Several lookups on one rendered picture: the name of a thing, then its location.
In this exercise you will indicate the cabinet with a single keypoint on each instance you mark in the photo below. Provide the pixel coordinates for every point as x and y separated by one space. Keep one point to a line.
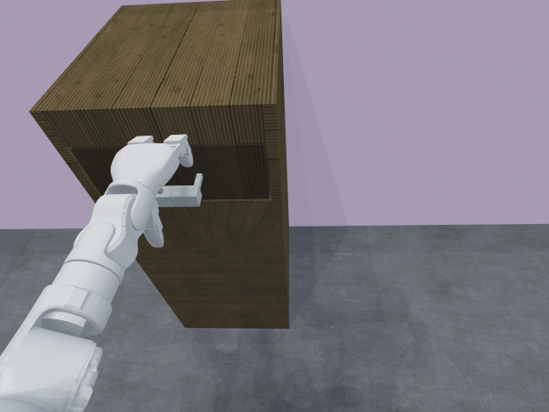
213 71

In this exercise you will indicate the robot left forearm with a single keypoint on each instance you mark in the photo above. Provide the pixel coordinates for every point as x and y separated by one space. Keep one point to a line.
78 303

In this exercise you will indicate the drawer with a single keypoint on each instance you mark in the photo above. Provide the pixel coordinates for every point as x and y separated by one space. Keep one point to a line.
229 170

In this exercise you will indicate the left robot hand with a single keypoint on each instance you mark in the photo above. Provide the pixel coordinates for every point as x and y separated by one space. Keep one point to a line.
152 165

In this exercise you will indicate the left robot upper arm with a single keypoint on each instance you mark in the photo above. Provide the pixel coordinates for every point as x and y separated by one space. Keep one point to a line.
50 372

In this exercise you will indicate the handle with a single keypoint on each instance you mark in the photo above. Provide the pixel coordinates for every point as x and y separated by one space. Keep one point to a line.
181 195

